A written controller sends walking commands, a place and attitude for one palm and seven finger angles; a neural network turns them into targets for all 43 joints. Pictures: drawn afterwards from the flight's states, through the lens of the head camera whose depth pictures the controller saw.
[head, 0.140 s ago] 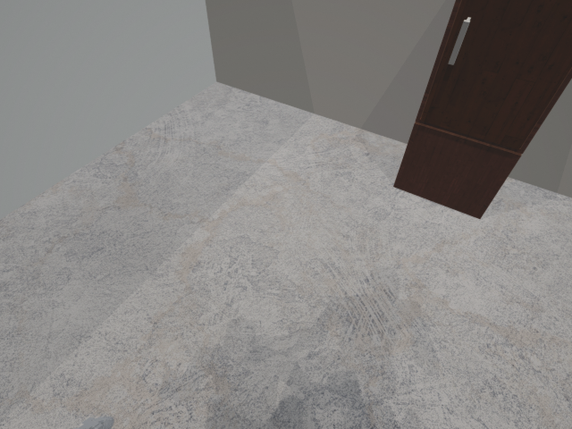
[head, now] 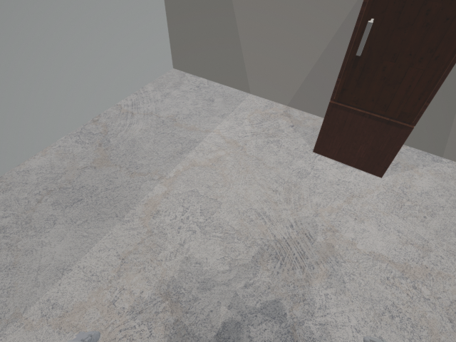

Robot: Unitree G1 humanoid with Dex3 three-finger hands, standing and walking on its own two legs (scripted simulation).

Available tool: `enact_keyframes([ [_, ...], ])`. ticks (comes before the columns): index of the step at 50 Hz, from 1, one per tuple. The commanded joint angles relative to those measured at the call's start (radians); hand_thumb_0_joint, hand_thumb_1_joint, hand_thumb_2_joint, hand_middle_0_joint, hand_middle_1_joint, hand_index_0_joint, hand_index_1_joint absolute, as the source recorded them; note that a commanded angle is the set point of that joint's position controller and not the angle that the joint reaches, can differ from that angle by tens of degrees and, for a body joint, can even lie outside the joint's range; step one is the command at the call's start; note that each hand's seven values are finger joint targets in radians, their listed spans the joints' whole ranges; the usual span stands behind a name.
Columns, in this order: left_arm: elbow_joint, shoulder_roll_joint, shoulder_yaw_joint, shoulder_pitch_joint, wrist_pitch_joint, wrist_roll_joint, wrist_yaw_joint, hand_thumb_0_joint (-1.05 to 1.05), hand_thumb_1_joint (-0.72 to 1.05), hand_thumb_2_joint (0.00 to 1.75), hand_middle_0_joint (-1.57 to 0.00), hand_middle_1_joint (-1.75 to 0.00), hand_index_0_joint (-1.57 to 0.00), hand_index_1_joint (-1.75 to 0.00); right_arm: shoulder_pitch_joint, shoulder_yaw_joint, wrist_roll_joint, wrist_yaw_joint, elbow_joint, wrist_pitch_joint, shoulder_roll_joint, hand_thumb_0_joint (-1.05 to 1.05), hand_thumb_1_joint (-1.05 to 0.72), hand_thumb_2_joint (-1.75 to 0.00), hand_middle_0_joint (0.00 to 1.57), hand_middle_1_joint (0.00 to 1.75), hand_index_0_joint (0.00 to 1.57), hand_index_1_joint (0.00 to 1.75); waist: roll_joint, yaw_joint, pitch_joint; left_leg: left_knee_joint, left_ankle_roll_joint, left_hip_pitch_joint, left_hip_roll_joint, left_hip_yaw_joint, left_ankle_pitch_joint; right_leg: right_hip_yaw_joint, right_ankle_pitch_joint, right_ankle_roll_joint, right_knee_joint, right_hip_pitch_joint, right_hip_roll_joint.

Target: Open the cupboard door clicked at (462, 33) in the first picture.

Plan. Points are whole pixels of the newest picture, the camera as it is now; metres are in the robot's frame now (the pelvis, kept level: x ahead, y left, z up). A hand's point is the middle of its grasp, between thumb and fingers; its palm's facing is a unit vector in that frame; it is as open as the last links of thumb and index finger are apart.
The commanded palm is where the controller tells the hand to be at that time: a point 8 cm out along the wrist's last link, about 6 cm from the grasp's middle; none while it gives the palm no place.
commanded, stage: stand and wait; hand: left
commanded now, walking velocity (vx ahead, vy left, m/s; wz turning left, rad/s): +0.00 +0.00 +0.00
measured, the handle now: (365, 37) +1.35 -0.54 +0.00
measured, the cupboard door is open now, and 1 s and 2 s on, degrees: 0 0 0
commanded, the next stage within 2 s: look at it before walking up in 0.70 s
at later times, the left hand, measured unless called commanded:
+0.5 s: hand out of the picture +0.06 +0.24 -0.15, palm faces -0.03 -0.94 -0.34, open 7.4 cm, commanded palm none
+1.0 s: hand out of the picture +0.06 +0.24 -0.15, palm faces -0.04 -0.94 -0.33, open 7.4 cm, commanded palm none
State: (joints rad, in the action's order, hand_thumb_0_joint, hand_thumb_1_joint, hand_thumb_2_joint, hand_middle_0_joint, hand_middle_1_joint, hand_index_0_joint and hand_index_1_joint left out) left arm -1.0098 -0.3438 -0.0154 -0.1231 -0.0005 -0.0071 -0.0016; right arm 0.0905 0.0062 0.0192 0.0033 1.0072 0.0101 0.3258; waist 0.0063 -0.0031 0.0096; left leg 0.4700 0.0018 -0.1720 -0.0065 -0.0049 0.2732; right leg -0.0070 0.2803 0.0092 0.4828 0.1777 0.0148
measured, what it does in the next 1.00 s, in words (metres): stands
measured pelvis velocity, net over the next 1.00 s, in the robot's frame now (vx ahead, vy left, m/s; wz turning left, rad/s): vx -0.01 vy -0.01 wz -0.01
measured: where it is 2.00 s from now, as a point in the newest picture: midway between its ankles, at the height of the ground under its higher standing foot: outside the picture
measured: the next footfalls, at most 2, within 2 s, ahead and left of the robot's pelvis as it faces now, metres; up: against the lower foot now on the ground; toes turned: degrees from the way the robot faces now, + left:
none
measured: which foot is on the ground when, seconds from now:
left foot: down 0.00-1.00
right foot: down 0.00-1.00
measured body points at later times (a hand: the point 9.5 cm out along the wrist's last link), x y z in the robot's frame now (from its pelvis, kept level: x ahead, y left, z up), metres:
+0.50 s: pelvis -0.01 -0.01 +0.00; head -0.01 +0.00 +0.45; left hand +0.06 +0.29 -0.13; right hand +0.06 -0.30 -0.13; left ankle -0.01 +0.12 -0.74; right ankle -0.01 -0.13 -0.74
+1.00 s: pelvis -0.01 -0.01 +0.01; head -0.01 -0.01 +0.46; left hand +0.07 +0.29 -0.13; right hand +0.06 -0.30 -0.13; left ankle -0.01 +0.12 -0.74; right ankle -0.01 -0.13 -0.74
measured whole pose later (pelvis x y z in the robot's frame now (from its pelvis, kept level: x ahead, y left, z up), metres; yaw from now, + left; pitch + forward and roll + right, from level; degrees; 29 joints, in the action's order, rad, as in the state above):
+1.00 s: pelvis -0.01 -0.01 +0.01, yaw +0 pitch -2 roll +0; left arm -1.09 -0.34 -0.01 -0.13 -0.01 -0.01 0.00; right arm 0.11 0.00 0.01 0.01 1.11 0.01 0.33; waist 0.01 0.00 0.03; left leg 0.38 -0.01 -0.14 0.01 0.00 0.21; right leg -0.01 0.21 0.00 0.39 0.15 0.00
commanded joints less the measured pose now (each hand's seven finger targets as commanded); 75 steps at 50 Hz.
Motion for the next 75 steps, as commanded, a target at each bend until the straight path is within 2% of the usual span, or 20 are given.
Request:
enact_keyframes([
  [1, 0.060, -0.204, 0.050, 0.040, -0.025, -0.003, 0.017, 0.00, 0.90, 0.90, -0.20, -0.30, -0.20, -0.30, -0.052, -0.052, -0.003, -0.017, -0.052, 0.023, 0.209, 0.00, -0.90, -0.90, 0.20, 0.30, 0.20, 0.30, 0.000, 0.005, -0.062, -0.075, 0.036, 0.024, 0.108, -0.076, -0.246, -0.087, -0.248, -0.045, -0.078, -0.012, 0.104],
  [6, 0.048, -0.198, 0.052, 0.039, -0.025, -0.003, 0.016, 0.00, 0.90, 0.90, -0.20, -0.30, -0.20, -0.30, -0.054, -0.053, -0.004, -0.018, -0.038, 0.024, 0.206, 0.00, -0.90, -0.90, 0.20, 0.30, 0.20, 0.30, -0.018, 0.005, -0.060, -0.090, 0.034, 0.028, 0.112, -0.078, -0.238, -0.090, -0.239, -0.045, -0.091, -0.018, 0.103],
  [17, 0.016, -0.200, 0.053, 0.029, -0.027, -0.001, 0.015, 0.00, 0.90, 0.90, -0.20, -0.30, -0.20, -0.30, -0.040, -0.049, -0.009, -0.018, 0.002, 0.025, 0.212, 0.00, -0.90, -0.90, 0.20, 0.30, 0.20, 0.30, -0.012, 0.002, -0.065, -0.110, 0.030, 0.039, 0.118, -0.082, -0.233, -0.095, -0.242, -0.044, -0.119, -0.044, 0.108],
  [22, 0.002, -0.203, 0.050, 0.031, -0.025, -0.001, 0.013, 0.00, 0.90, 0.90, -0.20, -0.30, -0.20, -0.30, -0.036, -0.046, -0.009, -0.015, 0.018, 0.021, 0.217, 0.00, -0.90, -0.90, 0.20, 0.30, 0.20, 0.30, -0.011, 0.003, -0.019, -0.136, 0.029, 0.020, 0.116, -0.090, -0.161, -0.102, -0.153, -0.043, -0.149, -0.015, 0.106],
  [32, -0.010, -0.206, 0.048, 0.031, -0.023, -0.003, 0.011, 0.00, 0.90, 0.90, -0.20, -0.30, -0.20, -0.30, -0.022, -0.044, -0.010, -0.013, 0.039, 0.022, 0.221, 0.00, -0.90, -0.90, 0.20, 0.30, 0.20, 0.30, -0.006, 0.001, -0.017, -0.157, 0.029, 0.011, 0.120, -0.098, -0.123, -0.106, -0.096, -0.040, -0.163, -0.007, 0.103],
  [37, -0.012, -0.206, 0.048, 0.030, -0.026, -0.003, 0.012, 0.00, 0.90, 0.90, -0.20, -0.30, -0.20, -0.30, -0.018, -0.043, -0.010, -0.013, 0.043, 0.022, 0.220, 0.00, -0.90, -0.90, 0.20, 0.30, 0.20, 0.30, 0.002, 0.003, -0.021, -0.149, 0.027, 0.023, 0.120, -0.095, -0.147, -0.111, -0.120, -0.041, -0.164, -0.004, 0.105],
  [41, -0.013, -0.205, 0.047, 0.028, -0.025, -0.003, 0.012, 0.00, 0.90, 0.90, -0.20, -0.30, -0.20, -0.30, -0.022, -0.043, -0.010, -0.013, 0.045, 0.023, 0.221, 0.00, -0.90, -0.90, 0.20, 0.30, 0.20, 0.30, -0.018, 0.002, -0.026, -0.153, 0.026, 0.025, 0.121, -0.096, -0.150, -0.107, -0.127, -0.040, -0.159, -0.006, 0.102],
  [48, -0.013, -0.204, 0.048, 0.027, -0.028, -0.004, 0.013, 0.00, 0.90, 0.90, -0.20, -0.30, -0.20, -0.30, -0.022, -0.043, -0.012, -0.014, 0.043, 0.023, 0.220, 0.00, -0.90, -0.90, 0.20, 0.30, 0.20, 0.30, -0.002, 0.004, -0.046, -0.143, 0.025, 0.044, 0.124, -0.091, -0.191, -0.105, -0.183, -0.041, -0.156, -0.022, 0.105],
  [52, -0.014, -0.204, 0.048, 0.029, -0.028, -0.003, 0.013, 0.00, 0.90, 0.90, -0.20, -0.30, -0.20, -0.30, -0.030, -0.043, -0.011, -0.014, 0.044, 0.022, 0.219, 0.00, -0.90, -0.90, 0.20, 0.30, 0.20, 0.30, -0.008, 0.004, -0.031, -0.149, 0.023, 0.044, 0.124, -0.088, -0.190, -0.106, -0.188, -0.041, -0.162, -0.018, 0.107],
  [70, -0.017, -0.207, 0.049, 0.027, -0.029, -0.003, 0.014, 0.00, 0.90, 0.90, -0.20, -0.30, -0.20, -0.30, -0.037, -0.041, -0.012, -0.015, 0.042, 0.023, 0.222, 0.00, -0.90, -0.90, 0.20, 0.30, 0.20, 0.30, -0.014, 0.001, -0.046, -0.156, 0.022, 0.069, 0.129, -0.083, -0.231, -0.099, -0.243, -0.039, -0.164, -0.044, 0.109],
  [72, -0.038, -0.110, 0.031, -0.027, -0.009, -0.003, 0.014, 0.00, 0.90, 0.90, -0.20, -0.30, -0.20, -0.30, 0.016, -0.020, -0.004, -0.014, 0.062, 0.008, 0.123, 0.00, -0.90, -0.90, 0.20, 0.30, 0.20, 0.30, 0.006, 0.003, -0.042, -0.125, 0.003, 0.078, 0.125, -0.047, -0.130, -0.115, -0.139, -0.031, -0.159, -0.014, 0.097],
  [73, -0.039, -0.090, 0.030, -0.053, 0.003, -0.006, 0.012, 0.00, 0.90, 0.90, -0.20, -0.30, -0.20, -0.30, 0.046, -0.019, -0.001, -0.013, 0.062, -0.001, 0.100, 0.00, -0.90, -0.90, 0.20, 0.30, 0.20, 0.30, 0.011, 0.002, -0.025, -0.105, -0.001, 0.064, 0.121, -0.030, -0.022, -0.133, -0.019, -0.034, -0.160, 0.016, 0.087],
  [75, -0.013, -0.100, 0.043, -0.067, 0.019, -0.012, -0.001, 0.00, 0.90, 0.90, -0.20, -0.30, -0.20, -0.30, 0.066, -0.030, 0.004, -0.011, 0.045, -0.010, 0.112, 0.00, -0.90, -0.90, 0.20, 0.30, 0.20, 0.30, 0.011, 0.003, 0.063, -0.111, 0.005, -0.015, 0.120, -0.026, 0.198, -0.172, 0.207, -0.049, -0.161, 0.102, 0.061],
])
